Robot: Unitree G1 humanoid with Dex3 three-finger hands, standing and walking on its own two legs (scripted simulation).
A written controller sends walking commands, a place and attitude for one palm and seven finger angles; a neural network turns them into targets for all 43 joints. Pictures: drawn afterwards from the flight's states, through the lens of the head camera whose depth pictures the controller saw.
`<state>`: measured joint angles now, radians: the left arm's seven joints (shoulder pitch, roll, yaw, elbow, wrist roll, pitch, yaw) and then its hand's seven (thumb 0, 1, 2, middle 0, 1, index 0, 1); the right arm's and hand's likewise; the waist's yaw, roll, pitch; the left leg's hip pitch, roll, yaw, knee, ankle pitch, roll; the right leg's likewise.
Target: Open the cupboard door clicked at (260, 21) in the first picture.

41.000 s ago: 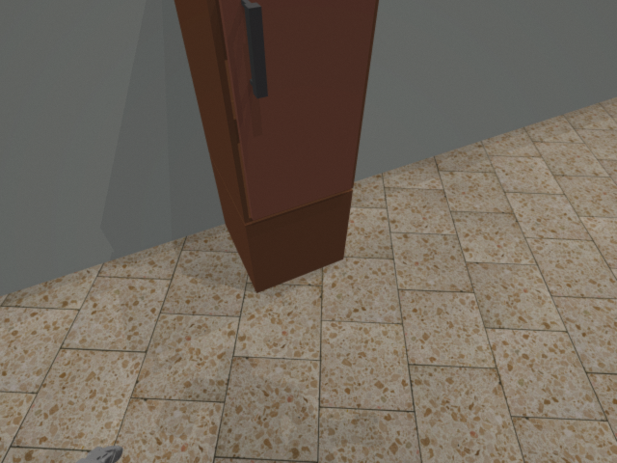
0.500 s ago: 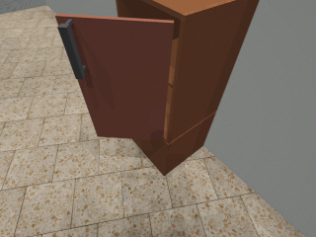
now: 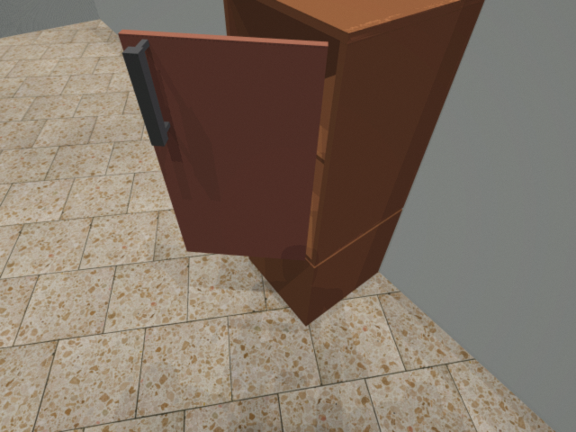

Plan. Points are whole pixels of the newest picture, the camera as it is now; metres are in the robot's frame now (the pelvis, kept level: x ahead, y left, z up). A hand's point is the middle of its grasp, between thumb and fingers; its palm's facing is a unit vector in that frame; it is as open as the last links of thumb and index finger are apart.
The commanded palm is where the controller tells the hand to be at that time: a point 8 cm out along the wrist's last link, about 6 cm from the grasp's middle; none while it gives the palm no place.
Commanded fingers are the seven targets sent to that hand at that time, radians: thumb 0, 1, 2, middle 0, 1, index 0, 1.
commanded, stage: look again from close up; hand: left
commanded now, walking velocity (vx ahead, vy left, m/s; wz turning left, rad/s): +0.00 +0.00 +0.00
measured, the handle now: (152, 94) +0.61 +0.28 +0.16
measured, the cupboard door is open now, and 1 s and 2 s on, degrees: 48 48 48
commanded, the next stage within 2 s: shuffle to correct the standing spot in 0.24 s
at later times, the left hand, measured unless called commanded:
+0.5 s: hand out of the picture -0.03 +0.18 -0.18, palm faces +0.04 -0.98 -0.18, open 7.4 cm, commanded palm none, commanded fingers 0.00 0.90 0.90 -0.20 -0.30 -0.20 -0.30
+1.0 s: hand out of the picture +0.01 +0.25 -0.19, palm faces +0.12 -0.98 -0.17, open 7.4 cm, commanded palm none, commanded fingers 0.00 0.90 0.90 -0.20 -0.30 -0.20 -0.30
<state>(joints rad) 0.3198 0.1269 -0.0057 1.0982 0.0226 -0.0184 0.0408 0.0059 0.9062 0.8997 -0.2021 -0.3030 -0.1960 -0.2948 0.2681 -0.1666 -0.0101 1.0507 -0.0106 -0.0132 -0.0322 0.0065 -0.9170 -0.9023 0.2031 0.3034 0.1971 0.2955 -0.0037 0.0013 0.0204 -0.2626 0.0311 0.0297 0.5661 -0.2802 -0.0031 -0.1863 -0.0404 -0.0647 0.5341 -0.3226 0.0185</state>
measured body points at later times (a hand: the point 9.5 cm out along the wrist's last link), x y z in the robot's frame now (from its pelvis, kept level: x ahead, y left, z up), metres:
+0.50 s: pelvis -0.02 +0.01 +0.00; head -0.03 +0.02 +0.45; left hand -0.03 +0.24 -0.16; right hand -0.01 -0.22 -0.15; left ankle +0.01 +0.12 -0.73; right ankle -0.02 -0.13 -0.73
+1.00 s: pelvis +0.04 +0.08 -0.01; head +0.04 +0.10 +0.44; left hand +0.00 +0.30 -0.18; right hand +0.09 -0.16 -0.15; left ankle +0.08 +0.17 -0.74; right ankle -0.01 -0.10 -0.73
